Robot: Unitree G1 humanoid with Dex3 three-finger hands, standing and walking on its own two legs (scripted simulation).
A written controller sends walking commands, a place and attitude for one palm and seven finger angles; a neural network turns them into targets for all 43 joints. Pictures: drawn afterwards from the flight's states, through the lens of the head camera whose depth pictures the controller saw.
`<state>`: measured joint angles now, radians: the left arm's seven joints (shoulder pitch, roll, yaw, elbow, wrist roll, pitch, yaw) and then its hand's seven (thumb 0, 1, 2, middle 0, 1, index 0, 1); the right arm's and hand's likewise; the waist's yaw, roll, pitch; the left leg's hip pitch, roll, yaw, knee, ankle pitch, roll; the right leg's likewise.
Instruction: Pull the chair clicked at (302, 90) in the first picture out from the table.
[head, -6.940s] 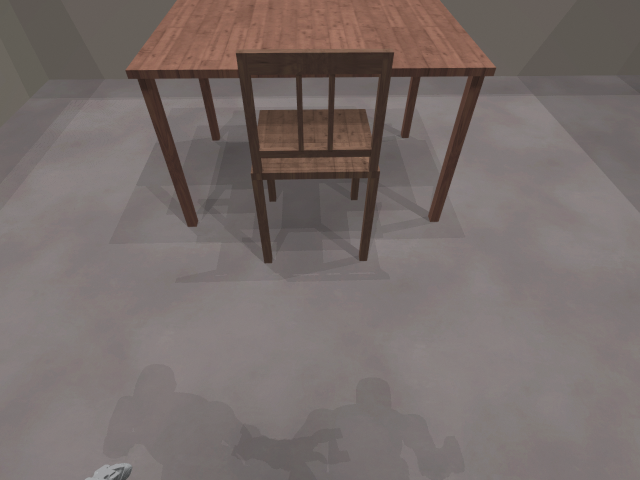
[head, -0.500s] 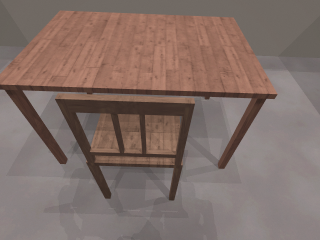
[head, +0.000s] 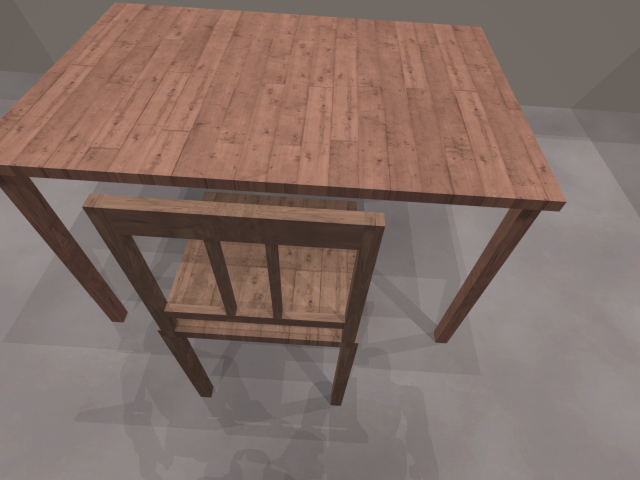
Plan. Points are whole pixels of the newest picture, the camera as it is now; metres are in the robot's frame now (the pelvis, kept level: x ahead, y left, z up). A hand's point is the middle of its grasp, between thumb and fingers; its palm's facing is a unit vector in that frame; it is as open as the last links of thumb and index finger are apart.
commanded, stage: come to a stop and stand still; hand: left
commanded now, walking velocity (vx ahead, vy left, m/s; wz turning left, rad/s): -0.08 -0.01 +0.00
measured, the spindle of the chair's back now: (222, 278) +0.43 +0.20 -0.10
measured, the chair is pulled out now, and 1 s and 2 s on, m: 0.00 0.00 0.00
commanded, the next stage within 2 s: look again from close up in 1.44 s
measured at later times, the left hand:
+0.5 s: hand out of the picture +0.01 +0.21 -0.17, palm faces -0.02 -0.97 -0.26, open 7.4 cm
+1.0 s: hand out of the picture -0.07 +0.17 -0.18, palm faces -0.02 -0.98 -0.19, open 7.4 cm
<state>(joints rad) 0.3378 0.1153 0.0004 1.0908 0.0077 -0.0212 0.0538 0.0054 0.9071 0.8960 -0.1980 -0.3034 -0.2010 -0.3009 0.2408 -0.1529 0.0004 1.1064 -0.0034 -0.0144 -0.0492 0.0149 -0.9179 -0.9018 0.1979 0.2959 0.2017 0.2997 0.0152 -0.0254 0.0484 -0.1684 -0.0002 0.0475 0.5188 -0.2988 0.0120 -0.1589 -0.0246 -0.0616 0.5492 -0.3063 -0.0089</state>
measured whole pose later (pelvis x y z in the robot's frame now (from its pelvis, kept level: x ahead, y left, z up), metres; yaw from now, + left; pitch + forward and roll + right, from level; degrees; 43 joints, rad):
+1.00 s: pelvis -0.06 +0.00 +0.00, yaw -1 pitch -1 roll +1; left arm 0.31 0.16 -0.03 1.10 0.01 -0.01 0.03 0.01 0.91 0.90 -0.20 -0.30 -0.20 -0.30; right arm 0.28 -0.16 0.03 1.12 -0.01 -0.02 -0.01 0.01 -0.90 -0.90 0.20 0.30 0.20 0.30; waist 0.00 -0.01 0.04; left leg -0.18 -0.01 0.08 0.43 -0.24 0.03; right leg -0.18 -0.03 -0.03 0.47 -0.27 0.00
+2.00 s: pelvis -0.03 -0.02 +0.00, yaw +0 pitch -1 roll +1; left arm 0.30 0.14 -0.01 1.12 0.01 -0.03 0.04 0.00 0.91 0.90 -0.20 -0.30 -0.20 -0.30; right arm 0.27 -0.14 0.03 1.16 -0.01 -0.02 -0.03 0.01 -0.92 -0.90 0.20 0.30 0.20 0.30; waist 0.00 -0.01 0.02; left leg -0.12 0.01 0.05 0.39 -0.25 -0.01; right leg -0.11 0.00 -0.06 0.42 -0.30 -0.03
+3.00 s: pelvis -0.12 -0.02 -0.12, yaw +2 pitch +14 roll -3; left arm 0.33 0.20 0.05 -0.04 -0.23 -0.57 -0.26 0.01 0.31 0.64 -0.13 -0.21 -0.13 -0.21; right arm 0.13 -0.20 0.05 0.55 0.01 -0.24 -0.04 0.01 -0.90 -0.90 0.20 0.30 0.21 0.30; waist 0.04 0.04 -0.12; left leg -1.04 0.03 -0.05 1.29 -0.50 -0.01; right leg -0.96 -0.02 -0.15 1.25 -0.54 -0.05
